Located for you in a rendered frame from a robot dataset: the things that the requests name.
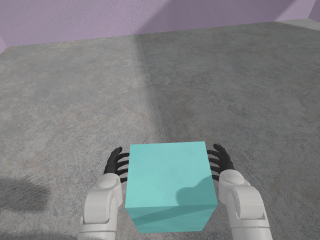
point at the left robot hand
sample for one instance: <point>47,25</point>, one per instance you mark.
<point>113,164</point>

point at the robot right forearm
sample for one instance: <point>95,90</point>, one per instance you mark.
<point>246,211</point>

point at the right robot hand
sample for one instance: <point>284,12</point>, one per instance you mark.
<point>224,162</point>

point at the robot left forearm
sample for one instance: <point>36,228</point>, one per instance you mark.
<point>98,220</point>

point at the carton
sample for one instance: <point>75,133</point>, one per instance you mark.
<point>170,187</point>

